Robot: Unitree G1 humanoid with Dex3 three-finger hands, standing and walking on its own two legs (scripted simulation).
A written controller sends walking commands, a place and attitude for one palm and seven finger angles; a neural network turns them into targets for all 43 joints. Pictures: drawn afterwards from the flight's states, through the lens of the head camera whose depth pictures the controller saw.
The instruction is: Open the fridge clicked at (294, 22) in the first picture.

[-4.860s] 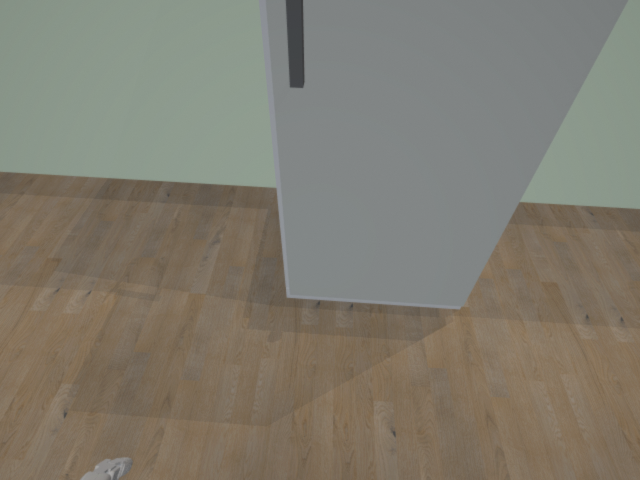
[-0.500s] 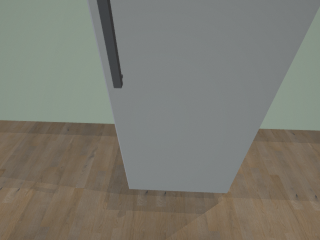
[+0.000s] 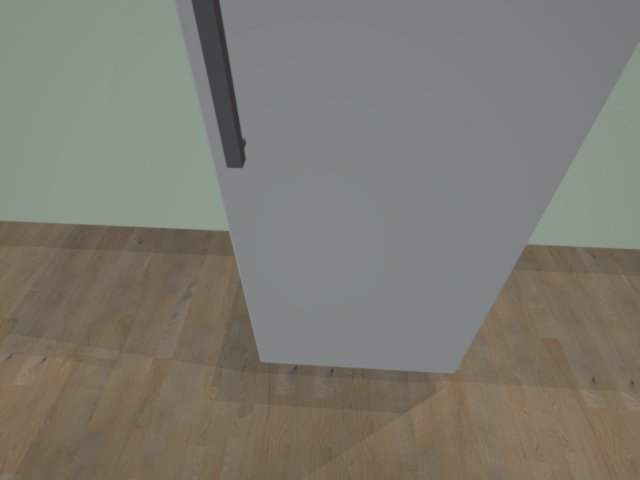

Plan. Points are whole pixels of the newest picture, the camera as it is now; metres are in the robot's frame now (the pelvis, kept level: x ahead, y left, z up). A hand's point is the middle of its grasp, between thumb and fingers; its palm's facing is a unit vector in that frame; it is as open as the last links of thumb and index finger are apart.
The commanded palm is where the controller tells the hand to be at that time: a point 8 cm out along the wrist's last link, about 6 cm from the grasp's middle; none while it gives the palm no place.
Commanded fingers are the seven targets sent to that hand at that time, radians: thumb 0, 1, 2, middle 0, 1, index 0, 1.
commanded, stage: look again from close up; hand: left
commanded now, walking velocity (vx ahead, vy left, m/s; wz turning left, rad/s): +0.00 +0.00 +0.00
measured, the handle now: (223, 68) +0.57 +0.17 +0.26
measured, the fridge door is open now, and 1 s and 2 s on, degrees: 0 0 0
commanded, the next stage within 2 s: none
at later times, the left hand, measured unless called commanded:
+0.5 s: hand out of the picture +0.03 +0.23 -0.16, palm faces +0.00 -0.95 -0.30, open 7.4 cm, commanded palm none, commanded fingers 0.00 0.90 0.90 -0.20 -0.30 -0.20 -0.30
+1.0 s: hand out of the picture +0.05 +0.24 -0.16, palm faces +0.00 -0.95 -0.30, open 7.4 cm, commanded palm none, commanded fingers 0.00 0.90 0.90 -0.20 -0.30 -0.20 -0.30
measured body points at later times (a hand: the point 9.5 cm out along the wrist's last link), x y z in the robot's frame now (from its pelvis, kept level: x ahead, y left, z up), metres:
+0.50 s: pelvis -0.01 +0.00 +0.00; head -0.01 +0.00 +0.45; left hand +0.04 +0.28 -0.14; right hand +0.03 -0.28 -0.14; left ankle -0.01 +0.11 -0.74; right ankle +0.04 -0.11 -0.74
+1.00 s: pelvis +0.00 +0.01 +0.00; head +0.00 +0.01 +0.45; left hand +0.05 +0.29 -0.14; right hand +0.06 -0.27 -0.14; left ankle -0.01 +0.11 -0.74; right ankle +0.04 -0.11 -0.74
